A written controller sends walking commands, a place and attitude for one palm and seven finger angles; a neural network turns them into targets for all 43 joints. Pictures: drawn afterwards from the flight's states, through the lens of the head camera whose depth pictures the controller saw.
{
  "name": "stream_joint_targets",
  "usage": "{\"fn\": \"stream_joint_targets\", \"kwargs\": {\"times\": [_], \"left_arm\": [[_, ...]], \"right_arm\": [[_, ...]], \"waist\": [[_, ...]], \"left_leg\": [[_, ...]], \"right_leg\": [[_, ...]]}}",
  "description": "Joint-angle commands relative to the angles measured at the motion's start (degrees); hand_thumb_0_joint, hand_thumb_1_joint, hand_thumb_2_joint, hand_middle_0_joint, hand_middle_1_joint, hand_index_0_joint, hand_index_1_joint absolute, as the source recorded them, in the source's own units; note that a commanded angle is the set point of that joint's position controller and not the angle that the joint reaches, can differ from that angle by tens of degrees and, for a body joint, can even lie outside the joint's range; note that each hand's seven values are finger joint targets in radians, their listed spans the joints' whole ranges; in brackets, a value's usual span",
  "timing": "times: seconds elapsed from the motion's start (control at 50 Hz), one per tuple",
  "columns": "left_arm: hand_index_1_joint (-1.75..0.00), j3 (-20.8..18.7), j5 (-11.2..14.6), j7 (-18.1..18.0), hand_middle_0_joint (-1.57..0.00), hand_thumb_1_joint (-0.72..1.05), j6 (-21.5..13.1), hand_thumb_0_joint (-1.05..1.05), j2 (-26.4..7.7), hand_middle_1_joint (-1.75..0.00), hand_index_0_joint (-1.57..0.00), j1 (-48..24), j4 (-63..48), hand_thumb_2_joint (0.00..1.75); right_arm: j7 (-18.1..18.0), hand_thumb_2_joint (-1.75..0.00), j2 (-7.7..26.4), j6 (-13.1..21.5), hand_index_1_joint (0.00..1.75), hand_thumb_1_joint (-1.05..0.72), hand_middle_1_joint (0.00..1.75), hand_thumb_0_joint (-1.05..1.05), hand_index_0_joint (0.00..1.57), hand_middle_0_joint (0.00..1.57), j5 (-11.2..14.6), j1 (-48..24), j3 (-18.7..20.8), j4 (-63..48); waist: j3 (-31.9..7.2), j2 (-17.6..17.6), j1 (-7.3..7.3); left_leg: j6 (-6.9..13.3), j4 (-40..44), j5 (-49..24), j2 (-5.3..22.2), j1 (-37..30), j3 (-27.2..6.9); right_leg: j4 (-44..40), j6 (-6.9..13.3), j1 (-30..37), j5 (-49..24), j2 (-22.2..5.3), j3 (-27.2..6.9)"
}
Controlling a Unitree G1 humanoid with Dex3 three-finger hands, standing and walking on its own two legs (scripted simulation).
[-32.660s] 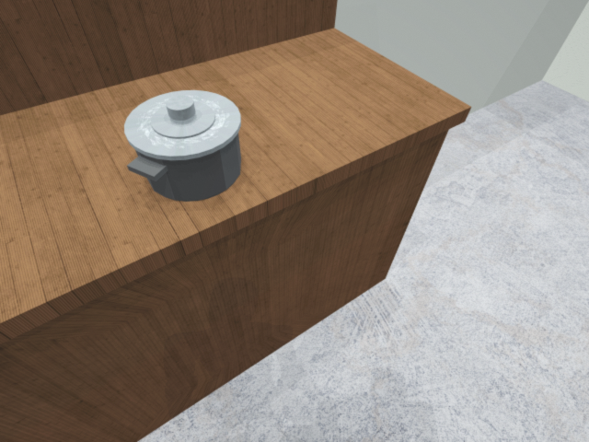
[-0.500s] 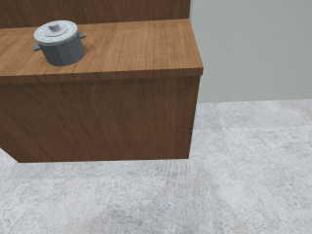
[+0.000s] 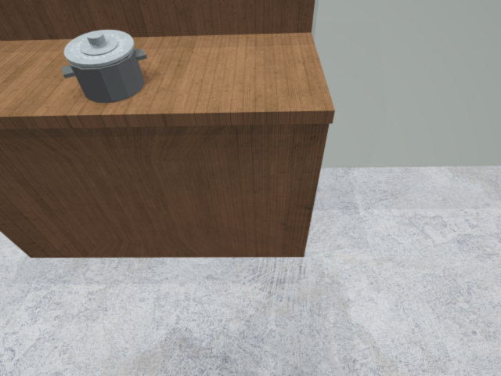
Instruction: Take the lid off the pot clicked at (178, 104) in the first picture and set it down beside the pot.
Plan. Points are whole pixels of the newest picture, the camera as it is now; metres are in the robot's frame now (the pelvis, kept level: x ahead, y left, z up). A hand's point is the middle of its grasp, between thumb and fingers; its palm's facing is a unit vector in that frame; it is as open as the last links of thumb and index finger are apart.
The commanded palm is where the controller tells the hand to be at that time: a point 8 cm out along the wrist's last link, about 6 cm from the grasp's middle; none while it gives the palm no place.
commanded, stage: shuffle to correct the standing spot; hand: left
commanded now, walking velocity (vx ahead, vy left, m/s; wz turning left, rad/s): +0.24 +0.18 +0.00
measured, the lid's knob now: (96, 38) +0.87 +0.45 +0.16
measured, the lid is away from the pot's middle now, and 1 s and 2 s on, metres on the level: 0.03 0.03 0.03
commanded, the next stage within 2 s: none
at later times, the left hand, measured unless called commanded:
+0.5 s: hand out of the picture +0.14 +0.23 -0.16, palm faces +0.02 -0.97 -0.25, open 7.4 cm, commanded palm none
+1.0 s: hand (155, 339) +0.22 +0.21 -0.15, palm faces +0.13 -0.96 -0.26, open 7.3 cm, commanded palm none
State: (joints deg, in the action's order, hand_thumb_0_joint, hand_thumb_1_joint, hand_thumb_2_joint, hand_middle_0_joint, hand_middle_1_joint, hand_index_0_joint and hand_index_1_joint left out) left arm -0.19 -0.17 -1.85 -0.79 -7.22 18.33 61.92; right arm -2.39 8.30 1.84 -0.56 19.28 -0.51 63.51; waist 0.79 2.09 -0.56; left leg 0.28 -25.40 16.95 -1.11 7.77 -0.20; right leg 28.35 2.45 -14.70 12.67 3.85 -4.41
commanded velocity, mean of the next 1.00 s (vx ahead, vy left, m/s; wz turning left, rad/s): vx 0.22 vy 0.19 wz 0.00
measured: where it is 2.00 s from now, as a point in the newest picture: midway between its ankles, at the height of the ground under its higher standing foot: (218, 348)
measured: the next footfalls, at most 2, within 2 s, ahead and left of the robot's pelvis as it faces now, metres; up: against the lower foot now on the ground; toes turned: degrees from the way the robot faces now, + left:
right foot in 0.64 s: +0.27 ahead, -0.06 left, +0.00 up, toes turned -8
left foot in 1.18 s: +0.42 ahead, +0.20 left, +0.00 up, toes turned +10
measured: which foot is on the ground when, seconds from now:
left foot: down 0.00-0.66, up 0.68-1.00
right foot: down 0.00-0.28, up 0.30-0.62, down 0.64-1.00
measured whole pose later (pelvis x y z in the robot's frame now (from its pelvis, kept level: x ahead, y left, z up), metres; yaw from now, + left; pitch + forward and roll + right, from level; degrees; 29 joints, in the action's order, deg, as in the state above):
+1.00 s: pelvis +0.25 +0.02 +0.01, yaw +2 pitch +0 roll +3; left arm -3.2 -1.0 -1.3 -4.0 -8.8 21.1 59.1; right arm 1.2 12.6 -0.9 -1.1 10.3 3.0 55.9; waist 3.9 0.2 1.9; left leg -3.0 -51.7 8.4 6.5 35.0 1.9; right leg 24.3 3.2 -9.3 14.8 -3.1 8.6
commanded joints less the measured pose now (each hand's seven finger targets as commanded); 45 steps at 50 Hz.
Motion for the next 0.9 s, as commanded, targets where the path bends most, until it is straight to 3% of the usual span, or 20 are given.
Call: {"fn": "stream_joint_targets", "kwargs": {"times": [0.0, 0.08, 0.12, 0.16, 0.22, 0.24, 0.26, 0.28, 0.34, 0.4, 0.5, 0.54, 0.58, 0.6, 0.62, 0.64, 0.66, 0.7, 0.74, 0.88], "left_arm": [[-0.30, -1.4, -0.5, -0.3, -0.20, 0.90, -1.1, 0.00, -7.4, -0.30, -0.20, 3.9, -1.9, 0.90], [-0.30, -2.9, -1.1, 0.0, -0.20, 0.90, -0.4, 0.00, -10.0, -0.30, -0.20, 5.0, -3.3, 0.90], [-0.30, -3.8, -1.2, -0.2, -0.20, 0.90, -0.5, 0.00, -11.6, -0.30, -0.20, 6.0, -3.8, 0.90], [-0.30, -4.5, -1.3, -0.4, -0.20, 0.90, -1.1, 0.00, -11.6, -0.30, -0.20, 4.1, -4.9, 0.90], [-0.30, -4.0, -1.4, 0.2, -0.20, 0.90, -0.8, 0.00, -9.5, -0.30, -0.20, -0.7, -7.0, 0.90], [-0.30, -3.5, -1.1, 0.7, -0.20, 0.90, -0.6, 0.00, -6.8, -0.30, -0.20, -1.8, -8.3, 0.90], [-0.30, -2.9, -1.3, 0.7, -0.20, 0.90, -1.2, 0.00, -5.0, -0.30, -0.20, -3.6, -10.0, 0.90], [-0.30, -2.6, -1.7, 0.6, -0.20, 0.90, -1.6, 0.00, -6.2, -0.30, -0.20, -6.2, -10.6, 0.90], [-0.30, -2.4, -1.4, 1.4, -0.20, 0.90, -1.9, 0.00, -5.8, -0.30, -0.20, -6.2, -10.1, 0.90], [-0.30, -2.4, -0.9, 1.6, -0.20, 0.90, -1.7, 0.00, -5.6, -0.30, -0.20, -6.1, -10.1, 0.90], [-0.30, -2.4, -0.6, 1.9, -0.20, 0.90, -1.3, 0.00, -5.0, -0.30, -0.20, -10.3, -12.6, 0.90], [-0.30, -2.6, -0.5, 1.7, -0.20, 0.90, -1.6, 0.00, -4.8, -0.30, -0.20, -7.5, -12.3, 0.90], [-0.30, -3.6, -1.0, 1.2, -0.20, 0.90, -2.4, 0.00, -6.8, -0.30, -0.20, 4.0, -9.1, 0.90], [-0.30, -4.8, -1.3, 0.8, -0.20, 0.90, -3.1, 0.00, -10.2, -0.30, -0.20, 12.1, -6.7, 0.90], [-0.30, -6.2, -1.5, -0.1, -0.20, 0.90, -3.2, 0.00, -16.4, -0.30, -0.20, 16.8, -5.7, 0.90], [-0.30, -6.6, -0.6, -0.1, -0.20, 0.90, -2.5, 0.00, -18.0, -0.30, -0.20, 17.0, -5.3, 0.90], [-0.30, -6.5, -0.4, -0.3, -0.20, 0.90, -2.3, 0.00, -15.5, -0.30, -0.20, 12.3, -6.6, 0.90], [-0.30, -5.1, -0.7, -0.3, -0.20, 0.90, -2.8, 0.00, -11.0, -0.30, -0.20, 3.3, -8.4, 0.90], [-0.30, -4.7, -0.9, -0.5, -0.20, 0.90, -3.4, 0.00, -8.6, -0.30, -0.20, -1.0, -8.9, 0.90], [-0.30, -5.2, -0.9, 0.0, -0.20, 0.90, -4.7, 0.00, -10.8, -0.30, -0.20, 4.6, -6.0, 0.90]], "right_arm": [[0.3, -0.90, 4.2, -0.1, 0.30, -0.90, 0.30, 0.00, 0.20, 0.20, -0.5, 7.0, 0.9, -0.2], [1.1, -0.90, 3.8, -1.4, 0.30, -0.90, 0.30, 0.00, 0.20, 0.20, -1.2, 7.7, 1.3, -1.6], [1.4, -0.90, 3.7, -1.3, 0.30, -0.90, 0.30, 0.00, 0.20, 0.20, -1.0, 8.0, 1.7, -2.3], [1.7, -0.90, 3.5, -0.8, 0.30, -0.90, 0.30, 0.00, 0.20, 0.20, -1.0, 8.8, 1.8, -3.1], [2.0, -0.90, 3.5, 0.1, 0.30, -0.90, 0.30, 0.00, 0.20, 0.20, -1.0, 15.9, 2.0, -1.0], [1.5, -0.90, 6.3, 0.3, 0.30, -0.90, 0.30, 0.00, 0.20, 0.20, -1.7, 19.3, 2.7, -0.4], [0.8, -0.90, 8.3, 0.2, 0.30, -0.90, 0.30, 0.00, 0.20, 0.20, -1.9, 19.6, 3.0, -1.0], [1.0, -0.90, 7.5, 0.2, 0.30, -0.90, 0.30, 0.00, 0.20, 0.20, -1.6, 18.0, 2.7, -1.9], [1.1, -0.90, 7.2, 1.6, 0.30, -0.90, 0.30, 0.00, 0.20, 0.20, -1.5, 13.0, 2.0, -3.9], [0.6, -0.90, 6.2, 2.7, 0.30, -0.90, 0.30, 0.00, 0.20, 0.20, -1.2, 15.2, 1.1, -2.6], [0.8, -0.90, 6.4, 2.3, 0.30, -0.90, 0.30, 0.00, 0.20, 0.20, -1.5, 14.0, 1.0, -2.8], [0.9, -0.90, 7.9, 2.1, 0.30, -0.90, 0.30, 0.00, 0.20, 0.20, -1.3, 13.0, 1.4, -2.6], [1.0, -0.90, 9.4, 2.0, 0.30, -0.90, 0.30, 0.00, 0.20, 0.20, -0.4, 12.5, 2.0, -2.6], [1.3, -0.90, 8.9, 2.1, 0.30, -0.90, 0.30, 0.00, 0.20, 0.20, 0.1, 12.3, 2.4, -2.9], [1.6, -0.90, 5.3, 2.2, 0.30, -0.90, 0.30, 0.00, 0.20, 0.20, 0.8, 15.2, 2.1, -3.8], [1.4, -0.90, 6.2, 1.0, 0.30, -0.90, 0.30, 0.00, 0.20, 0.20, 0.0, 12.9, 2.9, -5.2], [1.7, -0.90, 6.2, 0.3, 0.30, -0.90, 0.30, 0.00, 0.20, 0.20, -0.5, 9.5, 3.4, -6.1], [2.7, -0.90, 4.0, -1.4, 0.30, -0.90, 0.30, 0.00, 0.20, 0.20, -1.0, 6.8, 3.2, -5.9], [3.2, -0.90, 2.4, -3.0, 0.30, -0.90, 0.30, 0.00, 0.20, 0.20, -1.3, 8.1, 3.0, -4.9], [3.9, -0.90, 3.2, -2.6, 0.30, -0.90, 0.30, 0.00, 0.20, 0.20, -0.8, -1.6, 3.4, -7.9]], "waist": [[3.7, -1.6, 0.15], [8.2, -6.6, 1.05], [7.3, -11.5, 1.02], [6.1, -10.0, -0.27], [5.8, -0.9, -3.40], [5.5, 10.6, -4.65], [6.9, 16.4, -4.36], [9.0, 12.8, -4.18], [9.5, -0.8, -0.74], [6.0, 2.8, -0.58], [7.0, 4.1, -0.25], [5.3, 3.5, 1.63], [-1.1, 0.6, 6.68], [-5.0, -3.6, 9.82], [-10.6, -20.5, 10.10], [-8.4, -19.6, 7.81], [0.1, -9.3, 6.11], [4.2, -8.0, 1.49], [4.3, -7.2, -1.37], [1.6, -6.9, 0.95]], "left_leg": [[2.5, 4.2, 2.5, 4.9, 4.2, -3.6], [2.1, -3.4, 10.4, 1.2, 11.6, -0.7], [1.6, -10.4, 9.1, 0.8, 14.0, 0.3], [1.9, -10.1, 8.2, 2.5, 12.8, -1.5], [3.6, 5.3, 7.3, 3.0, -3.9, -2.0], [7.1, 11.9, 14.4, 10.9, -7.7, -13.2], [11.4, 16.4, 16.5, 17.4, -8.7, -23.4], [14.1, 16.8, 14.2, 18.4, -6.6, -26.2], [14.4, 16.6, -0.8, 16.1, -4.9, -19.3], [14.0, 13.6, -21.4, 13.5, -9.4, -11.2], [12.6, 12.3, -27.8, 12.5, -6.5, -4.7], [11.4, 8.9, -39.0, 12.5, -4.0, -2.3], [8.5, -3.7, -46.4, 10.0, -2.8, 0.7], [6.4, -14.9, -37.6, 7.5, 5.7, 1.7], [3.2, -33.2, 1.9, -0.5, 20.5, 1.7], [2.1, -49.9, 16.6, -1.7, 27.4, -2.6], [2.1, -54.7, 12.3, 1.7, 30.9, -5.7], [1.9, -53.2, 3.3, 5.1, 27.1, -5.3], [0.3, -48.9, -0.7, 6.0, 24.5, -3.6], [-3.5, -33.1, -8.3, 8.1, 29.6, 1.2]], "right_leg": [[-7.4, 2.0, -0.8, 6.3, -8.0, -8.6], [-14.1, 4.9, -3.5, 28.3, -12.1, -17.6], [-17.7, 7.9, -2.5, 33.2, -16.8, -24.4], [-16.5, 9.7, -4.0, 29.5, -19.3, -25.4], [-2.7, 5.5, -16.6, 21.7, -10.2, -9.3], [11.7, 2.8, -22.5, 18.8, -3.6, 0.9], [23.7, 1.1, -28.6, 20.0, -1.7, 8.0], [29.6, 1.6, -31.0, 17.5, -4.7, 4.7], [35.0, 0.9, -31.2, 10.8, -8.2, 5.0], [36.1, 0.0, -31.4, 8.3, -9.0, 7.3], [23.1, 0.6, -24.0, 7.5, -9.0, 9.9], [16.0, 1.6, -13.8, 5.8, -7.0, 11.2], [5.1, 1.7, 3.3, -2.3, -4.8, 12.6], [2.2, 3.0, 18.1, -5.9, -8.5, 8.2], [-3.7, 9.9, 30.1, -7.9, -26.1, -18.6], [-11.3, 13.4, 26.0, -10.7, -34.1, -33.6], [-12.6, 13.7, 17.9, -4.2, -33.4, -28.0], [-14.9, 8.8, -0.9, 10.6, -27.1, -17.2], [-16.0, 6.4, -5.5, 3.8, -23.1, -5.8], [-13.2, 7.3, 5.0, -21.6, -21.3, 2.7]]}}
